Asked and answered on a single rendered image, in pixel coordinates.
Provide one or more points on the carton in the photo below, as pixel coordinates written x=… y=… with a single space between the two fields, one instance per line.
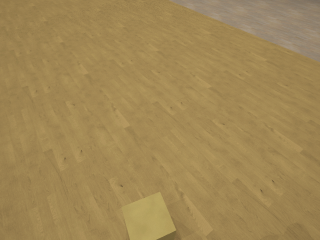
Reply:
x=149 y=219

